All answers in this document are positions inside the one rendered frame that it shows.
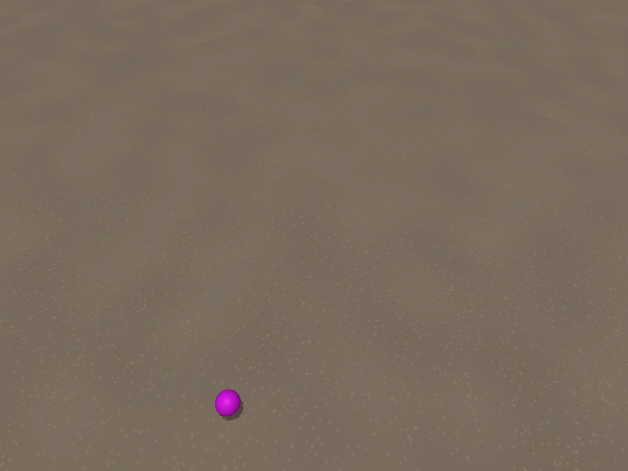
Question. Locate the ball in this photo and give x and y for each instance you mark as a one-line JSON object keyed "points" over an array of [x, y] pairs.
{"points": [[227, 402]]}

